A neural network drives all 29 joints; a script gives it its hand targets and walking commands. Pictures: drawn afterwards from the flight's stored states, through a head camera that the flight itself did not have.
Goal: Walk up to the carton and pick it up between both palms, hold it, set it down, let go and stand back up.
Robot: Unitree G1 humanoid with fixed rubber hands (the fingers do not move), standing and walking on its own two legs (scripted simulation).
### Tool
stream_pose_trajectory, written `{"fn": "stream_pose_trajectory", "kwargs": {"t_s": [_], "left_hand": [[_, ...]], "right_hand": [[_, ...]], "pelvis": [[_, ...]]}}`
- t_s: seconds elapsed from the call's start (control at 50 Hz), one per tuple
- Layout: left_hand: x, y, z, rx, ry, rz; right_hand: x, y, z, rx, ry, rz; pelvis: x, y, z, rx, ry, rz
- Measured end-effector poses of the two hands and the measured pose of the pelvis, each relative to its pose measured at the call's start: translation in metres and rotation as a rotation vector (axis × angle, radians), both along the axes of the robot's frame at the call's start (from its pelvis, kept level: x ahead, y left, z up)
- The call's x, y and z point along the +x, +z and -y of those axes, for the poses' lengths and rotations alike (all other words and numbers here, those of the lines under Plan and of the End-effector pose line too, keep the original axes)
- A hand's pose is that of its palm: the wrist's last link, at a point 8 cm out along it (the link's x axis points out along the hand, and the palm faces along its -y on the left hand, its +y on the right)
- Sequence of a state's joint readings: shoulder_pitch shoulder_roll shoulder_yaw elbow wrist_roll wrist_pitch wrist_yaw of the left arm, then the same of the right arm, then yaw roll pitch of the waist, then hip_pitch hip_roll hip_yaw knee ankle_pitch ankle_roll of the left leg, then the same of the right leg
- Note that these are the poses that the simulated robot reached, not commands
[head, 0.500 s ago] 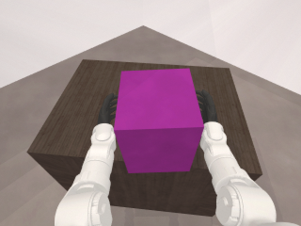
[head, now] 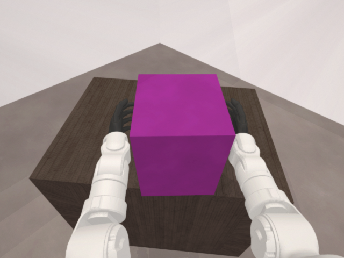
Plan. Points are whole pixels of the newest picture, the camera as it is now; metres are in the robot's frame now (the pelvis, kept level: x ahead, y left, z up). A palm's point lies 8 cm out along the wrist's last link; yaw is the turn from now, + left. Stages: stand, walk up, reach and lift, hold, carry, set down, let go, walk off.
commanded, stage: reach and lift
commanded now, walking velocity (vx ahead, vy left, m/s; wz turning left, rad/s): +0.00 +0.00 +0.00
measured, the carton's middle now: (177, 137) +0.41 -0.03 +0.06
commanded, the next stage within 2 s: hold in 1.70 s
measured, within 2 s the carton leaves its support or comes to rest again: neither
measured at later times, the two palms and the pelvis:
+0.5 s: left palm (100, 125) +0.37 +0.14 +0.16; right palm (233, 126) +0.36 -0.15 +0.15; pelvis -0.01 +0.01 +0.00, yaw +2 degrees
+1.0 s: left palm (92, 122) +0.36 +0.15 +0.18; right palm (232, 121) +0.35 -0.14 +0.17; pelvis -0.02 +0.00 +0.00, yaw +2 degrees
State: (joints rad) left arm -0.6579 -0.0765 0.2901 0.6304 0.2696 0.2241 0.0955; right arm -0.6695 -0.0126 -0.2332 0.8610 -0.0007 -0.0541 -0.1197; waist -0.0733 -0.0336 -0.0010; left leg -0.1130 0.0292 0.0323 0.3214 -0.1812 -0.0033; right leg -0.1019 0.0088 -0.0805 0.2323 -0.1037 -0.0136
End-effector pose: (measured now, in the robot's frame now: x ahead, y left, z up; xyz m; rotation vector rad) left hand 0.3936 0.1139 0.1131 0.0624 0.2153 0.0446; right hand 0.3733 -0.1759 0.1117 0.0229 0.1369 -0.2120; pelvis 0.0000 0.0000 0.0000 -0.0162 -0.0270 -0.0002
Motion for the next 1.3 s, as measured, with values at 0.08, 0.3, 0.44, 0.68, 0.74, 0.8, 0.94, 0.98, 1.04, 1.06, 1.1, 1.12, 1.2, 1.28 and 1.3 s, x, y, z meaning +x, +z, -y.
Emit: {"fn": "stream_pose_trajectory", "kwargs": {"t_s": [0.08,0.3,0.44,0.68,0.74,0.8,0.94,0.98,1.04,1.06,1.1,1.12,1.2,1.28,1.3], "left_hand": [[-0.004,0.010,-0.005,0.000,0.007,0.022],[-0.017,0.024,-0.025,-0.002,0.021,0.010],[-0.023,0.043,-0.029,0.019,0.025,0.041],[-0.034,0.054,-0.024,0.027,0.029,0.042],[-0.038,0.057,-0.025,0.023,0.037,0.043],[-0.040,0.059,-0.027,0.016,0.043,0.042],[-0.040,0.068,-0.033,0.011,0.046,0.046],[-0.039,0.070,-0.035,0.013,0.049,0.044],[-0.038,0.071,-0.038,0.011,0.054,0.040],[-0.037,0.072,-0.038,0.011,0.055,0.039],[-0.036,0.071,-0.039,0.012,0.055,0.039],[-0.036,0.071,-0.040,0.012,0.054,0.040],[-0.036,0.070,-0.041,0.016,0.052,0.042],[-0.036,0.070,-0.042,0.015,0.050,0.048],[-0.036,0.070,-0.042,0.016,0.049,0.049]], "right_hand": [[-0.001,0.010,-0.004,0.001,0.007,0.023],[-0.008,0.021,-0.024,0.002,0.029,0.020],[-0.013,0.033,-0.029,0.003,0.035,0.051],[-0.022,0.042,-0.023,0.013,0.033,0.066],[-0.024,0.044,-0.024,0.008,0.039,0.067],[-0.025,0.046,-0.026,0.008,0.043,0.066],[-0.023,0.053,-0.032,0.010,0.050,0.075],[-0.021,0.054,-0.034,0.009,0.052,0.073],[-0.018,0.055,-0.037,0.007,0.056,0.069],[-0.017,0.055,-0.038,0.007,0.057,0.068],[-0.016,0.055,-0.039,0.007,0.058,0.069],[-0.016,0.055,-0.039,0.006,0.058,0.070],[-0.015,0.055,-0.040,0.009,0.062,0.076],[-0.016,0.056,-0.041,0.010,0.062,0.086],[-0.016,0.056,-0.041,0.010,0.062,0.086]], "pelvis": [[-0.001,0.000,0.001,-0.001,0.008,0.019],[-0.007,0.000,-0.003,0.003,0.025,0.062],[-0.009,-0.001,-0.007,0.000,0.032,0.093],[-0.014,-0.001,-0.005,0.002,0.025,0.131],[-0.016,-0.002,-0.003,0.004,0.026,0.138],[-0.017,-0.002,-0.001,0.005,0.030,0.141],[-0.020,-0.002,0.001,0.008,0.036,0.139],[-0.020,-0.002,0.001,0.008,0.037,0.141],[-0.019,-0.002,0.001,0.008,0.039,0.144],[-0.019,-0.002,0.001,0.008,0.040,0.145],[-0.018,-0.002,0.001,0.007,0.042,0.147],[-0.018,-0.002,0.001,0.007,0.043,0.149],[-0.015,-0.002,-0.001,0.004,0.044,0.152],[-0.013,-0.002,-0.002,0.002,0.045,0.155],[-0.012,-0.002,-0.003,0.002,0.045,0.155]]}}
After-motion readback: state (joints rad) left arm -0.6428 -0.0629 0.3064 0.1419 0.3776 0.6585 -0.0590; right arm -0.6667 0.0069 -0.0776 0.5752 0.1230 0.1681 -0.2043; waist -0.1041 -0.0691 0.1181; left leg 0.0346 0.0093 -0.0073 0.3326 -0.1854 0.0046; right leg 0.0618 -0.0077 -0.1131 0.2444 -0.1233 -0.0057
